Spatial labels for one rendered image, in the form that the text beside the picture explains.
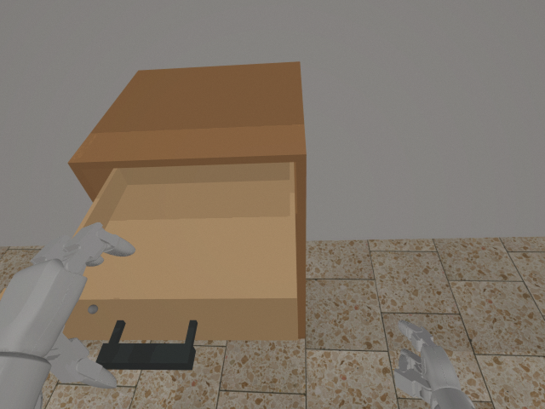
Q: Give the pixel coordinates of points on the drawer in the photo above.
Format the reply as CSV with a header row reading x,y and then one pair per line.
x,y
213,243

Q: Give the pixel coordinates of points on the cabinet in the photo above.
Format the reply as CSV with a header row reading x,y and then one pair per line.
x,y
240,114

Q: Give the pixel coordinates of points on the right robot forearm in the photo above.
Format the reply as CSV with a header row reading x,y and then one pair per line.
x,y
449,398

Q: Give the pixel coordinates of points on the handle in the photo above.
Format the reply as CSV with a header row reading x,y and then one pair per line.
x,y
147,356

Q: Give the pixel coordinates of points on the left robot forearm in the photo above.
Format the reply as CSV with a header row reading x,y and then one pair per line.
x,y
21,380

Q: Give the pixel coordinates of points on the robot left hand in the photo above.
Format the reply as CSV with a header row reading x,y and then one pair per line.
x,y
39,300

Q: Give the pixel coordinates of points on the robot right hand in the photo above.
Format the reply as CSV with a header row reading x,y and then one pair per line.
x,y
421,376

